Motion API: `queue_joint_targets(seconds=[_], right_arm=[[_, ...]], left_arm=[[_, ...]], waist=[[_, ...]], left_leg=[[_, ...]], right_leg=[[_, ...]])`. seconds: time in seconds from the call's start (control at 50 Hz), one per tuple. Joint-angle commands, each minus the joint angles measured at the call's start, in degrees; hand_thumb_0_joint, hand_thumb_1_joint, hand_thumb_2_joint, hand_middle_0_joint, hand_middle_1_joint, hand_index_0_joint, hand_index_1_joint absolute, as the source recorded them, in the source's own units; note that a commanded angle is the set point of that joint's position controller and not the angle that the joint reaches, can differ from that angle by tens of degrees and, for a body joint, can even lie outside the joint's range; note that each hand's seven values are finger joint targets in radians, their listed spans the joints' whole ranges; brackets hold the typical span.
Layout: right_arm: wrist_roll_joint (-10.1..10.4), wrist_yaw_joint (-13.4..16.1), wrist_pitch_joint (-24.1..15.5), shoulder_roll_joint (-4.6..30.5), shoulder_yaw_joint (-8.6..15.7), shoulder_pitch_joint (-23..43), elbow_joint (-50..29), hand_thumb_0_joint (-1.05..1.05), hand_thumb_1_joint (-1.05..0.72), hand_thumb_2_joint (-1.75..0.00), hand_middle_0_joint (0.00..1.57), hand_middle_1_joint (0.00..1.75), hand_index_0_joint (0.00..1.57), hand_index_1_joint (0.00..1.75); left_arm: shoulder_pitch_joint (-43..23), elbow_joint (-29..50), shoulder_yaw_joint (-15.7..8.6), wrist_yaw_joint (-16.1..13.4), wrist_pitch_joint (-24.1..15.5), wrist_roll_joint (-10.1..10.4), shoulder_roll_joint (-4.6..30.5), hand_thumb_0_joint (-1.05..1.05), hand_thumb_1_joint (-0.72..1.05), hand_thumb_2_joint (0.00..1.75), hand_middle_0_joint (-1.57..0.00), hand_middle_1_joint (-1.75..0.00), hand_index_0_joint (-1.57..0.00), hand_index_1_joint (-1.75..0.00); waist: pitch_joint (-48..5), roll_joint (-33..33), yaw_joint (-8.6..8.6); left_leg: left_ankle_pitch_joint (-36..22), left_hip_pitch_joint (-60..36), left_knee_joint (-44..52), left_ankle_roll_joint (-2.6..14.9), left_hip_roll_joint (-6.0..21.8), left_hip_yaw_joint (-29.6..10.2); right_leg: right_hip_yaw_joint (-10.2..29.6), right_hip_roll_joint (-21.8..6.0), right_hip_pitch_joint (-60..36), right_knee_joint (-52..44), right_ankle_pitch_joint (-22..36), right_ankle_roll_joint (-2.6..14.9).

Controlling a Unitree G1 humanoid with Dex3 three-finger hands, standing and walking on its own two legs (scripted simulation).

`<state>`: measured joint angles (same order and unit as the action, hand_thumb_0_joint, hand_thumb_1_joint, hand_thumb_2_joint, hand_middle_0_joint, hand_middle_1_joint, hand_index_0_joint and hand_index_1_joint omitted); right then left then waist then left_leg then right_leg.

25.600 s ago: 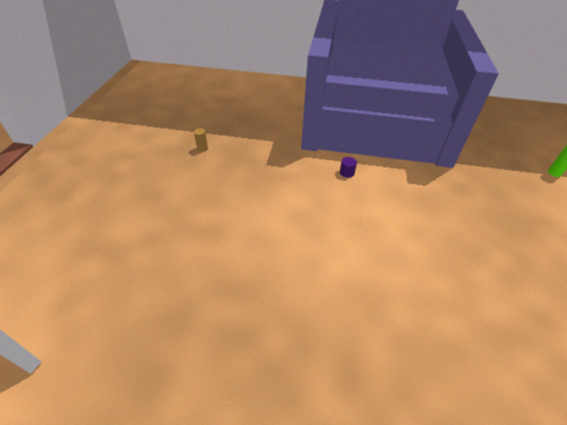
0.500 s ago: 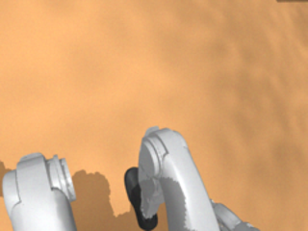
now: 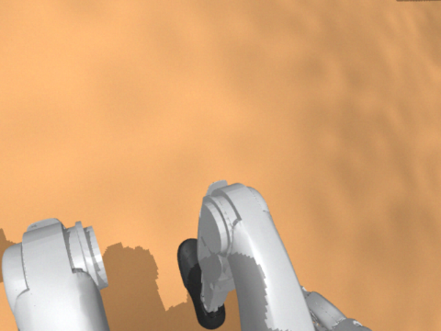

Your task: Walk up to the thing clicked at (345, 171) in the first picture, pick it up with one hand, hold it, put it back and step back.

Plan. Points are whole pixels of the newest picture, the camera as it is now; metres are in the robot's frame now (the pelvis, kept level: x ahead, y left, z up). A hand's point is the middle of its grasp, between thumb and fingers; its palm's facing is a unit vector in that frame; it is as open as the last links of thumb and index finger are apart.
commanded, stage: withdraw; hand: left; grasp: from above
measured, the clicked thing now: out of the picture +0.40 +0.38 -0.25
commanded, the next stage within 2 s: home in 0.72 s
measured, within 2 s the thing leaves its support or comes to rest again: neither
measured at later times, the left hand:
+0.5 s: hand out of the picture +0.38 +0.40 -0.05, palm faces -0.44 -0.09 -0.89, open 13.9 cm
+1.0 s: hand out of the picture +0.38 +0.37 -0.11, palm faces -0.41 -0.14 -0.90, open 13.2 cm
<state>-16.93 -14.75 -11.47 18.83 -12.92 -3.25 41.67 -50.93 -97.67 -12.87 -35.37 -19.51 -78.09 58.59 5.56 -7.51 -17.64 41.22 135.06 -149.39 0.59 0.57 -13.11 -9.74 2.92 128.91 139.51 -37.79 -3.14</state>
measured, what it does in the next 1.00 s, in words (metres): stands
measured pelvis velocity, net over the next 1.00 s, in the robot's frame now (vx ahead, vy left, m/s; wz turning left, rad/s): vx -0.01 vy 0.00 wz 0.09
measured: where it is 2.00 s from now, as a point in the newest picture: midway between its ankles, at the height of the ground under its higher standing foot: (154, 326)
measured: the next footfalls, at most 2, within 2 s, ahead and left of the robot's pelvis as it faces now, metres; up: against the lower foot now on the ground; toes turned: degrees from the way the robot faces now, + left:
none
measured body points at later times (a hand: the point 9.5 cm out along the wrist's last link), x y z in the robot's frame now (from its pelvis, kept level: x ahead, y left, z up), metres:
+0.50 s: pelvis -0.01 -0.01 +0.07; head +0.20 +0.08 +0.46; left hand +0.40 +0.40 +0.00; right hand +0.15 -0.25 -0.04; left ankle +0.06 +0.12 -0.25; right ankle +0.11 -0.12 -0.25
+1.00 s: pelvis -0.01 +0.00 +0.04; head +0.20 +0.10 +0.42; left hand +0.40 +0.38 -0.06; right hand +0.07 -0.27 -0.05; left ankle +0.06 +0.12 -0.25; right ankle +0.11 -0.12 -0.25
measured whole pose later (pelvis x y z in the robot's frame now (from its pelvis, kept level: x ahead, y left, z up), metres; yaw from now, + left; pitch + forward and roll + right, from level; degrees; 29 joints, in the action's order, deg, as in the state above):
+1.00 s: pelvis -0.01 +0.00 +0.04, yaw +5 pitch +30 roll -10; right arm -8.4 -8.1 -1.9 16.5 -5.2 -9.7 42.5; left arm -49.3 -79.3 -9.9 -20.5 -21.9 -74.6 48.9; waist -1.6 -1.8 -12.7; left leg 36.3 133.0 -138.2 0.9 -0.6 -7.9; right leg -5.8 0.5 127.3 132.2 -36.0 -2.0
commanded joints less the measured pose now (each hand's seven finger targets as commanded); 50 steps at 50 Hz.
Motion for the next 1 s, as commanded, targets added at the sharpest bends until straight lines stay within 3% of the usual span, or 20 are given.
queue_joint_targets(seconds=[0.0,0.06,0.08,0.1,0.12,0.14,0.22,0.28,0.32,0.34,0.38,0.42,0.5,0.56,0.66,0.74,0.8,0.86,0.9,0.98], right_arm=[[0.39,1.26,-0.1,18.35,6.35,-7.85,-0.31,0.0,-0.9,-0.9,0.2,0.3,0.2,0.3],[0.91,1.11,-0.23,17.83,7.53,-7.46,-1.14,0.0,-0.9,-0.9,0.2,0.3,0.2,0.3],[1.06,1.07,-0.1,17.9,8.25,-8.02,-0.58,0.0,-0.9,-0.9,0.2,0.3,0.2,0.3],[1.41,0.86,-0.19,17.28,8.8,-8.03,-1.69,0.0,-0.9,-0.9,0.2,0.3,0.2,0.3],[2.16,0.89,0.29,16.98,9.9,-7.87,-1.58,0.0,-0.9,-0.9,0.2,0.3,0.2,0.3],[2.82,0.66,0.71,16.04,10.49,-8.66,-0.41,0.0,-0.9,-0.9,0.2,0.3,0.2,0.3],[6.74,0.88,3.27,15.32,14.31,-10.2,-0.25,0.0,-0.9,-0.9,0.2,0.3,0.2,0.3],[9.03,0.9,5.53,14.2,15.81,-12.87,-0.04,0.0,-0.9,-0.9,0.2,0.3,0.2,0.3],[9.96,1.52,6.61,13.94,16.33,-13.48,-1.81,0.0,-0.9,-0.9,0.2,0.3,0.2,0.3],[10.32,1.83,7.15,13.04,16.33,-14.23,-0.68,0.0,-0.91,-0.9,0.2,0.3,0.2,0.3],[11.25,2.9,7.9,12.8,16.68,-13.07,-3.62,0.0,-0.91,-0.91,0.2,0.3,0.2,0.3],[11.65,4.03,8.84,11.32,16.27,-14.85,-2.21,0.0,-0.91,-0.91,0.2,0.3,0.2,0.3],[12.23,6.15,9.79,10.78,15.08,-13.84,-3.7,0.0,-0.91,-0.9,0.2,0.3,0.2,0.3],[12.2,7.11,10.15,9.91,13.86,-13.03,-3.64,0.0,-0.91,-0.9,0.2,0.3,0.2,0.3],[11.7,8.07,10.47,10.73,12.66,-12.05,-3.7,0.0,-0.9,-0.9,0.2,0.3,0.2,0.3],[10.5,8.19,10.6,11.18,11.32,-12.7,-2.78,0.0,-0.9,-0.9,0.2,0.3,0.2,0.3],[9.45,8.1,10.19,11.83,10.85,-12.56,-2.04,0.0,-0.9,-0.9,0.2,0.3,0.2,0.3],[8.55,7.98,9.47,12.53,11.12,-13.05,-1.25,0.0,-0.88,-0.89,0.2,0.3,0.2,0.3],[8.2,7.77,8.91,12.62,11.7,-13.62,-1.06,0.0,-0.88,-0.89,0.2,0.3,0.2,0.3],[8.36,7.4,7.84,12.72,14.69,-14.11,-1.84,0.0,-0.88,-0.89,0.2,0.3,0.2,0.3]], left_arm=[[-10.86,8.59,-2.91,-2.46,0.53,1.44,17.83,0.0,-0.5,0.97,-0.06,-1.03,-0.08,-1.01],[-11.91,14.73,-3.21,-1.17,1.08,2.22,17.06,0.0,-0.52,0.98,-0.06,-1.02,-0.07,-1.01],[-10.73,15.95,-4.87,-0.79,1.56,2.51,18.66,0.0,-0.51,0.98,-0.06,-1.02,-0.08,-1.01],[-11.62,21.43,-3.75,0.07,1.81,2.92,16.64,0.0,-0.52,0.99,-0.06,-1.02,-0.07,-1.01],[-9.81,25.29,-5.25,0.63,2.27,4.05,16.66,0.0,-0.52,0.99,-0.06,-1.02,-0.07,-1.01],[-7.63,26.03,-3.83,1.75,3.08,5.33,13.63,0.0,-0.52,0.98,-0.06,-1.01,-0.07,-1.0],[-7.16,35.9,-1.75,7.39,6.07,7.78,10.02,0.0,-0.51,0.99,-0.07,-1.0,-0.08,-1.0],[-8.25,35.79,3.06,12.86,8.13,8.93,3.39,0.0,-0.51,0.99,-0.08,-1.0,-0.08,-1.0],[-9.08,37.86,3.89,16.18,8.42,10.25,2.37,0.0,-0.51,0.99,-0.08,-1.01,-0.08,-1.01],[-8.93,37.36,5.69,17.99,8.48,11.2,0.25,0.0,-0.52,0.99,-0.08,-1.01,-0.09,-1.01],[-8.73,38.73,5.08,21.01,8.11,12.61,1.53,0.0,-0.51,0.98,-0.11,-0.99,-0.1,-0.99],[-10.98,40.12,7.12,23.75,7.04,13.45,-0.53,0.0,-0.5,0.98,-0.11,-0.98,-0.11,-0.99],[-8.9,36.36,6.28,26.36,4.8,13.89,1.3,0.0,-0.51,0.99,-0.11,-0.99,-0.1,-1.0],[-10.24,34.93,6.62,26.39,2.45,13.59,1.39,0.0,-0.51,0.99,-0.11,-1.0,-0.1,-1.0],[-13.14,31.54,6.58,23.02,-0.43,10.7,2.11,0.0,-0.51,0.99,-0.1,-1.0,-0.1,-1.0],[-16.69,27.17,6.58,19.07,-1.71,7.29,3.28,0.0,-0.51,0.99,-0.1,-1.01,-0.1,-1.01],[-16.81,24.04,4.79,16.08,-2.65,5.81,5.22,0.0,-0.49,0.98,-0.1,-1.01,-0.11,-1.0],[-18.94,24.57,1.81,13.28,-3.37,4.0,8.89,0.0,-0.29,0.96,-0.26,-0.77,-0.23,-0.76],[-18.48,25.24,0.51,11.82,-3.16,3.9,9.4,0.0,-0.26,0.95,-0.26,-0.71,-0.23,-0.74],[-14.53,35.07,-2.62,10.54,-0.55,8.35,9.58,0.0,-0.19,0.92,-0.25,-0.66,-0.22,-0.68]], waist=[[-35.88,29.46,1.51],[-38.93,33.3,2.55],[-40.61,34.65,3.31],[-44.07,37.37,3.99],[-47.31,38.94,5.92],[-46.48,39.21,6.48],[-50.96,39.92,9.36],[-47.07,30.94,7.56],[-46.45,27.2,6.89],[-44.35,25.22,6.4],[-44.83,21.16,6.76],[-43.56,19.44,6.11],[-40.34,13.74,6.7],[-38.96,14.41,7.51],[-39.53,17.51,7.73],[-39.8,19.73,6.07],[-40.47,21.34,6.15],[-43.22,26.32,6.65],[-45.84,29.92,6.8],[-54.24,34.49,9.78]], left_leg=[[-11.49,-27.98,17.73,-0.12,0.65,5.87],[-12.56,-30.93,18.73,-0.6,0.57,5.81],[-13.09,-32.3,18.91,-0.75,0.62,6.0],[-14.89,-35.14,19.5,-1.17,0.52,6.39],[-15.99,-36.53,20.37,-1.37,0.53,6.58],[-16.22,-36.38,21.41,-1.47,0.14,6.85],[-16.99,-38.92,25.27,-1.5,0.02,7.58],[-14.84,-35.49,26.89,-0.14,-0.19,7.97],[-13.57,-34.66,28.42,0.53,-0.64,8.0],[-11.05,-33.41,29.3,0.81,-0.8,7.95],[-10.07,-33.04,29.83,1.41,-1.0,8.58],[-9.88,-31.65,30.06,1.73,-1.35,9.73],[-8.24,-28.31,30.41,2.37,-1.59,10.64],[-5.47,-27.93,31.72,2.21,-1.59,10.92],[-3.69,-30.33,32.98,1.49,-1.25,9.84],[-6.21,-30.46,31.05,1.19,-1.52,9.88],[-6.56,-31.61,30.01,0.85,-1.65,9.14],[-6.87,-35.25,30.1,0.36,-1.56,8.37],[-7.54,-37.79,30.15,0.2,-1.59,8.48],[-8.29,-42.23,32.37,-0.16,-1.46,8.79]], right_leg=[[-4.85,2.1,-16.64,-10.74,11.63,3.98],[-4.77,1.56,-15.84,-9.88,12.43,4.13],[-4.53,1.51,-15.69,-9.8,12.83,4.33],[-3.91,1.39,-16.44,-9.78,13.92,4.48],[-3.53,1.34,-17.42,-10.21,14.66,4.96],[-3.57,0.94,-15.97,-10.4,14.63,4.94],[-1.41,0.06,-14.15,-13.12,14.31,5.69],[-0.36,0.12,-15.24,-17.43,13.49,5.46],[0.4,-0.23,-18.21,-19.9,13.04,5.33],[0.61,-0.24,-18.46,-20.95,11.01,5.35],[1.53,-0.22,-21.11,-23.6,10.24,5.23],[2.58,-0.37,-23.14,-25.66,9.9,5.11],[3.73,-0.45,-25.4,-28.26,7.75,4.87],[3.95,-0.36,-24.51,-28.55,4.38,5.09],[2.68,-0.03,-19.99,-26.69,2.8,5.58],[1.89,-0.01,-18.4,-24.48,4.71,5.61],[0.98,-0.31,-16.35,-22.14,4.77,5.43],[0.03,-0.67,-15.29,-19.86,5.12,5.08],[-0.32,-0.8,-14.66,-18.74,5.8,4.97],[0.21,-1.33,-15.68,-18.82,6.92,5.35]])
